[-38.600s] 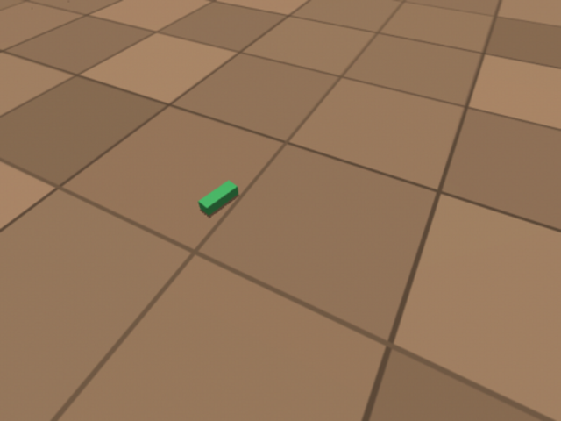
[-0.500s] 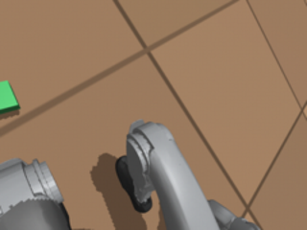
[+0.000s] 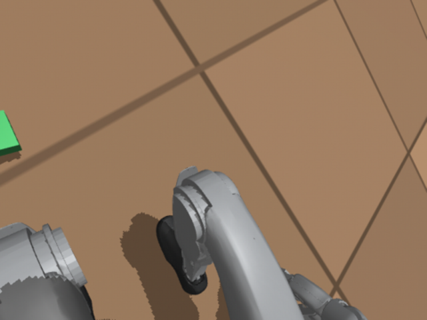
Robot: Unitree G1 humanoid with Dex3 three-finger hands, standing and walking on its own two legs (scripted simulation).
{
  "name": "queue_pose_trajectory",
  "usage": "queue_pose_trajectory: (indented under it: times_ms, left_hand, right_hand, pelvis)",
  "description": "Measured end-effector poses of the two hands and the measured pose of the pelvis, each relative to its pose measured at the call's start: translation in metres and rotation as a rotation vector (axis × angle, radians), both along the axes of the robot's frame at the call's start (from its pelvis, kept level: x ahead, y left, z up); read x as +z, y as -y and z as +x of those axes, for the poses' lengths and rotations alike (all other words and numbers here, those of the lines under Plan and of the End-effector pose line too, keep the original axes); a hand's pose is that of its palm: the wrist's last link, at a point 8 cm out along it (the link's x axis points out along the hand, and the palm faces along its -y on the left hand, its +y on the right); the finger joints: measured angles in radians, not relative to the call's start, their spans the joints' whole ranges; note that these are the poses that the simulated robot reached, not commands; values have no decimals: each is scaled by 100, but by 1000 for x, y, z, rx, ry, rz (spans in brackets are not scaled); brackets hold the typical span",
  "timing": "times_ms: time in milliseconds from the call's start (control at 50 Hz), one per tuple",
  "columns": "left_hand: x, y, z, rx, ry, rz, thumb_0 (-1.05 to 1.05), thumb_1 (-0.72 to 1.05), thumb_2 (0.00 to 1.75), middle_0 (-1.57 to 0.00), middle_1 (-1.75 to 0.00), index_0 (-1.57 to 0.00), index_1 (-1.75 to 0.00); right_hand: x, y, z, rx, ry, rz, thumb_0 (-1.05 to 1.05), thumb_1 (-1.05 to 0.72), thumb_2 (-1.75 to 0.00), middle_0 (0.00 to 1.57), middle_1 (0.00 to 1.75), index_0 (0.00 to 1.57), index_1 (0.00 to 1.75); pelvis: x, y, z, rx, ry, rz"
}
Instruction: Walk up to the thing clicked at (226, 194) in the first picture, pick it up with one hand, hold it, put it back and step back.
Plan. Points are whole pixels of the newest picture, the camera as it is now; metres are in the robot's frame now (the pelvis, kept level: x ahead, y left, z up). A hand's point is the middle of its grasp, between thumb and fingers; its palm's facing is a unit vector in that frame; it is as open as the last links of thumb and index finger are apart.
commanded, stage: close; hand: left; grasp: from above
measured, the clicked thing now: out of the picture +0.45 +0.29 -0.29
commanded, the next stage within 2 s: settle in 0.96 s
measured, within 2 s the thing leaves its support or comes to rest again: leaves its support in 1.34 s
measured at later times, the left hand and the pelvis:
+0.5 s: hand out of the picture +0.43 +0.30 -0.26, palm faces -0.44 -0.12 -0.89, open 10.6 cm; pelvis +0.00 +0.00 +0.00, yaw +0 degrees
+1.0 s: hand out of the picture +0.43 +0.30 -0.26, palm faces -0.45 -0.13 -0.88, open 9.8 cm; pelvis +0.00 +0.00 +0.00, yaw +0 degrees
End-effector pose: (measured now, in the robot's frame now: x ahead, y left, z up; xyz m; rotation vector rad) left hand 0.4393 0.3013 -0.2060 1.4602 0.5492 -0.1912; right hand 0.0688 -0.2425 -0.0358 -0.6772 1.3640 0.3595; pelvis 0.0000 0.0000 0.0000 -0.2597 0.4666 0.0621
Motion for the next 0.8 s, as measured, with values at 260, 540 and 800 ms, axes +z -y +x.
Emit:
queue_pose_trajectory:
  times_ms: [260, 540, 800]
  left_hand:
    - [-1, 7, 1, -38, -19, -40, 0, -13, 76, -32, -93, -35, -90]
    - [4, -5, -6, -14, 7, -13, 0, 2, 70, -42, -87, -44, -83]
    - [-2, -3, -2, -25, 4, -29, 1, 8, 59, -53, -77, -52, -73]
  right_hand:
    - [-5, -6, -4, 7, -32, 37, 1, -91, -90, 19, 30, 20, 30]
    - [-7, -3, -5, 7, -1, 19, 1, -91, -90, 19, 30, 20, 30]
    - [-1, -4, -7, 9, -18, -7, 1, -91, -91, 19, 30, 20, 30]
  pelvis:
    - [2, 3, 3, -1, 4, 5]
    - [-2, 1, -3, -5, 20, 7]
    - [-1, 1, -1, 2, 18, 2]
